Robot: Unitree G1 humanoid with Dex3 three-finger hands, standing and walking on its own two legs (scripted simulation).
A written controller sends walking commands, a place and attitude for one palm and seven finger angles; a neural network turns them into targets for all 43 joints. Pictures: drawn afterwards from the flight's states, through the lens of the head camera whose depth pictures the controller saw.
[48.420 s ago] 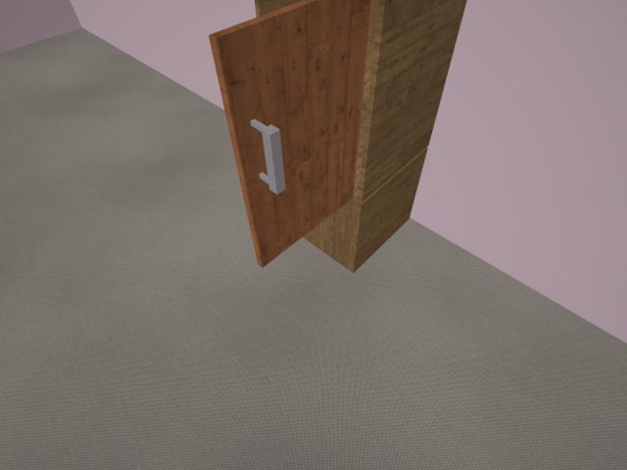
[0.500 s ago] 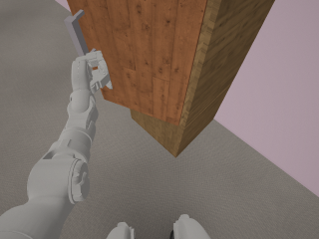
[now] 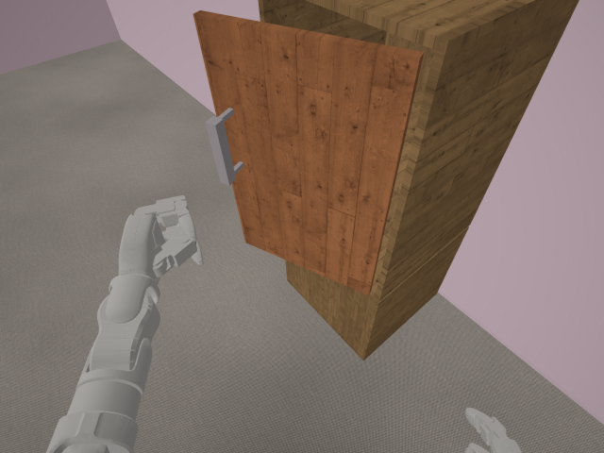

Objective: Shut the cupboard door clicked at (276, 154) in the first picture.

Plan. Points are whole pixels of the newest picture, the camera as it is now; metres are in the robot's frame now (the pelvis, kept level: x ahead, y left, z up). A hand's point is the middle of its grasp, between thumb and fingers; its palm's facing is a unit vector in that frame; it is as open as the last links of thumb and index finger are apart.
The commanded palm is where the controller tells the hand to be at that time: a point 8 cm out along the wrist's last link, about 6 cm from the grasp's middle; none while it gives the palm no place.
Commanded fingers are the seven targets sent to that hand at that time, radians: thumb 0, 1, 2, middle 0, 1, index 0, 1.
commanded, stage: draw the hand back to the body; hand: left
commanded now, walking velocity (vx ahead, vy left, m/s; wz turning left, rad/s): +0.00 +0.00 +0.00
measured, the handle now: (228, 147) +0.66 +0.18 +0.03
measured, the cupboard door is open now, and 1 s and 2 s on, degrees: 22 22 22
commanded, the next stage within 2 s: step back with the hand held close in 1.02 s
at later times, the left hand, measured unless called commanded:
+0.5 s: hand (65, 300) +0.24 +0.25 +0.16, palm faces +0.39 -0.85 -0.36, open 5.0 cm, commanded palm +0.19 +0.29 +0.18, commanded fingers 0.00 0.90 0.90 -0.37 -0.48 -0.37 -0.48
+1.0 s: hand (14, 330) +0.20 +0.27 +0.17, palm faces +0.48 -0.78 -0.40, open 7.4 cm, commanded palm +0.15 +0.30 +0.20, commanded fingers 0.00 0.90 0.90 -0.20 -0.30 -0.20 -0.30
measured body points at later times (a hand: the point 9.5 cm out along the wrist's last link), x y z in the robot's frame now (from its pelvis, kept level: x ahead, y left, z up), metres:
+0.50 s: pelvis +0.03 +0.00 +0.02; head +0.01 -0.03 +0.47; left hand +0.22 +0.29 +0.18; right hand +0.22 -0.20 -0.07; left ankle -0.01 +0.12 -0.72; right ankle +0.01 -0.11 -0.72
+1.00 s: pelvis +0.02 +0.00 +0.02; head +0.00 -0.03 +0.47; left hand +0.17 +0.31 +0.20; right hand +0.21 -0.22 -0.06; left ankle -0.01 +0.12 -0.72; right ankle +0.01 -0.11 -0.72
